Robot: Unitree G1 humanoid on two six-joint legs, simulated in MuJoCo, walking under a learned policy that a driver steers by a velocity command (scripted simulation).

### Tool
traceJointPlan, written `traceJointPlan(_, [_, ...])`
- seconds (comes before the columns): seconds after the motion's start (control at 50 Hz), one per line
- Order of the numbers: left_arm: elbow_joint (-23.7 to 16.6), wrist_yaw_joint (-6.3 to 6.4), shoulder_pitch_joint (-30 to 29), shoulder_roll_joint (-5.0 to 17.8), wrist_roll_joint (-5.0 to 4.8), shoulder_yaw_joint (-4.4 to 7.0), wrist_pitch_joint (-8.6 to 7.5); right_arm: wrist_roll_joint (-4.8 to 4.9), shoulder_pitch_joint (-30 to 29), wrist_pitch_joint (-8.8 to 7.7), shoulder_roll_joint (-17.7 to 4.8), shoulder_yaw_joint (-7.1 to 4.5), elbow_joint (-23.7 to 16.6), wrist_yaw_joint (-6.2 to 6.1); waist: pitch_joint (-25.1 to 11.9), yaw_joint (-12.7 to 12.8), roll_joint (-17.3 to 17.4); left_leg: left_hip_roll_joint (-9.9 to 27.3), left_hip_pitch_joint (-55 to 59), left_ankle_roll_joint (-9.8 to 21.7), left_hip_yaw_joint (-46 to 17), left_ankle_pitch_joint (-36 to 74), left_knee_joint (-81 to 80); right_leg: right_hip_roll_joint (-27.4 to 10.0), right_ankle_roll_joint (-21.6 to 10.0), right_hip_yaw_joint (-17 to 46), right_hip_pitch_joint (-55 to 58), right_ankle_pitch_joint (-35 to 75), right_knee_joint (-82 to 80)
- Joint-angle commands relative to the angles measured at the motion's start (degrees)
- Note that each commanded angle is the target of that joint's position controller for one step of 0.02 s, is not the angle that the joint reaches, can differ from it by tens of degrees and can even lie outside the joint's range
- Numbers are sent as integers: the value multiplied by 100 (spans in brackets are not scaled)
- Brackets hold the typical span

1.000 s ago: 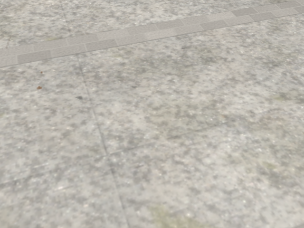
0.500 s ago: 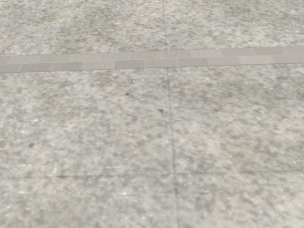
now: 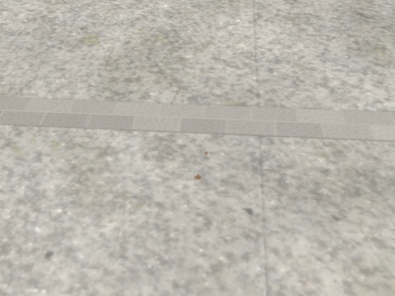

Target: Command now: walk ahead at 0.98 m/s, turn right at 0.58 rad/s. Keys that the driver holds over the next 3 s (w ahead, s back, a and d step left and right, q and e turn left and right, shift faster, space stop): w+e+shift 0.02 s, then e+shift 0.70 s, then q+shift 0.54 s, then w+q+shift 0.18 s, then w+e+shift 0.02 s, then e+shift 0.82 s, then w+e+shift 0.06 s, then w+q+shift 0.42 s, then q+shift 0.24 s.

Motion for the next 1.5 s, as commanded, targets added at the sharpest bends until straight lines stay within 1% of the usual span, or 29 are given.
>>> traceJointPlan(0.02, [-432,-111,-426,36,-7,-6,67,42,-249,-270,-192,-4,-207,26,956,107,667,1155,-1008,-235,-151,1847,-1814,-81,-40,-220,-411,811,-607])
traceJointPlan(0.08, [-545,-181,-717,25,76,-51,-62,101,-363,-309,-197,63,-156,-93,1040,257,416,1022,-770,-321,555,4956,-1388,337,-135,-992,50,1555,-2208])
traceJointPlan(0.12, [-476,-283,-573,96,122,-44,-129,181,-308,-365,-570,6,-178,-253,599,322,366,1138,-421,-371,652,6120,-702,802,-199,-1463,1074,2283,-3252])
traceJointPlan(0.18, [106,-164,1564,754,171,254,-38,239,-808,-182,-1214,-192,-417,-377,-741,1330,731,1468,-486,-476,346,7304,2154,1421,-443,-1256,3661,1707,-3361])
traceJointPlan(0.2, [297,-4,2309,1054,131,425,-16,308,-1126,-73,-1138,-226,-463,-312,-963,1780,305,1168,-931,-538,313,5330,4310,1156,-799,-721,4458,2048,-3928])
traceJointPlan(0.22, [262,177,1741,1256,-58,524,7,285,-1342,-23,-521,-118,-504,-153,-237,1434,-928,-109,-2129,-610,259,-944,6483,785,-958,-63,4468,3759,-4457])
traceJointPlan(0.24, [-1,139,1125,1827,155,554,-34,209,47,30,1,42,-910,-224,-1005,83,-980,-202,-3332,-805,-677,-1645,8042,-472,-1901,2087,5293,7784,-3801])
traceJointPlan(0.26, [-349,101,878,1907,95,636,-33,94,277,9,-165,124,-1031,-269,-2261,174,-295,-10,-3563,-751,-1610,-1185,8068,-1053,-2403,3365,5834,6610,-4528])
traceJointPlan(0.3, [-611,241,9,1130,5,471,71,-99,-318,56,-604,91,-1052,-272,-1052,-112,805,430,-3754,-668,-1758,-856,6911,-632,-2050,3523,4004,2192,-5653])
traceJointPlan(0.36, [-525,230,26,952,-35,372,12,-154,-760,448,-626,86,-1219,-323,-319,-283,947,744,-2871,-852,-1646,-713,5428,-49,-1513,2315,2132,3442,-5699])
traceJointPlan(0.42, [-544,222,112,1238,38,461,-15,-89,-988,551,-429,179,-1343,-341,-708,-189,646,770,-2801,-920,-1611,-94,4551,396,-1068,1913,2214,4263,-5318])
traceJointPlan(0.52, [-667,310,238,1304,-73,532,237,-52,-1723,680,-569,167,-1592,-330,-752,169,-83,598,-3500,-880,-1856,636,3730,737,-323,2464,2914,2253,-5223])
traceJointPlan(0.68, [-810,264,275,1455,60,609,338,74,-2218,481,-851,149,-1650,-325,-367,365,-513,129,-3427,-622,-2188,221,2391,678,-403,3445,3664,2543,-4819])
traceJointPlan(0.78, [-945,253,-287,1310,56,474,336,124,-1304,352,-999,105,-1308,-344,-471,-57,-615,88,-1234,-420,-1954,814,486,872,-64,3280,2927,2642,-4451])
traceJointPlan(0.8, [-888,269,-204,1173,-1,396,307,76,-1235,327,-983,98,-1258,-376,-463,-93,-288,303,-522,-278,-2095,1564,-156,1084,140,3039,2523,1697,-4158])
traceJointPlan(0.82, [-813,278,321,848,4,286,285,23,-1433,349,-1172,92,-1361,-408,-722,174,819,1393,112,51,-3213,2075,-355,1484,380,2329,2137,-747,-3330])
traceJointPlan(0.84, [-788,338,697,1036,34,334,341,4,-1324,464,-1482,80,-1427,-372,-860,225,1526,2411,180,862,-4695,3292,-394,2310,550,1381,1697,-2961,-2717])
traceJointPlan(0.86, [-600,362,584,1266,152,343,374,6,-1028,491,-1117,144,-1223,-300,-724,77,1254,2435,-262,1251,-5196,3409,-508,1959,525,1362,1762,-2751,-2370])
traceJointPlan(0.88, [-491,332,328,1201,146,296,405,64,-1163,486,-742,251,-1154,-244,-472,125,842,2020,-538,1030,-4602,2734,-453,1637,537,1327,1942,-2261,-2496])
traceJointPlan(0.92, [-597,242,-197,1184,140,255,410,45,-1230,580,-1128,98,-1048,-172,-211,105,1195,1098,-657,461,-3912,1832,-441,1496,625,631,1908,-1891,-2820])
traceJointPlan(0.96, [-611,234,-338,1193,130,208,410,85,-947,658,-1483,-104,-993,-112,-169,33,1197,908,-493,384,-4010,2059,-396,1582,708,306,1625,-1999,-2630])
traceJointPlan(1.12, [-850,380,-987,972,-6,31,261,117,-527,736,-1419,-417,-920,-12,-513,-200,1131,800,-225,471,-4711,1412,-516,1499,596,463,1630,-1656,-3333])
traceJointPlan(1.2, [-734,468,-466,930,-6,19,137,126,-965,813,-1346,-477,-1028,14,-456,104,1149,429,-1312,22,-4757,452,-518,1529,393,433,3107,-916,-5095])
traceJointPlan(1.22, [-683,526,-307,1109,32,72,103,160,-986,793,-1212,-448,-1059,-5,-409,158,946,89,-1940,-303,-4508,-454,-360,1168,286,636,3797,-623,-5825])
traceJointPlan(1.26, [-1065,560,-1192,1869,170,183,135,146,-430,731,-874,-399,-1068,-91,-254,-173,-1019,-938,-3067,-669,-2313,-1542,2348,-1341,-530,3140,3445,-1690,-6667])
traceJointPlan(1.28, [-988,502,-1124,1519,245,140,143,5,-620,750,-1427,-501,-988,-101,-161,-170,-409,-230,-3010,-618,-2148,-918,3176,-1277,-658,2631,3038,-1957,-6617])
traceJointPlan(1.32, [-982,437,-1189,1151,207,33,80,-31,-569,815,-1287,-473,-937,75,33,-258,-627,-45,-3281,-479,-2004,-231,3917,-656,-342,1894,2995,-2655,-6677])
traceJointPlan(1.38, [-887,396,-714,1206,166,57,-55,-16,-791,827,-1131,-385,-967,304,316,-33,-621,265,-4227,-505,-1656,172,4542,-534,-207,1371,3610,-2620,-6840])
traceJointPlan(1.5, [-337,239,498,1049,191,84,-373,-85,-1427,670,-776,-247,-1114,381,651,305,-279,259,-4616,-516,-2005,733,3971,-570,-293,934,3958,-1590,-6848])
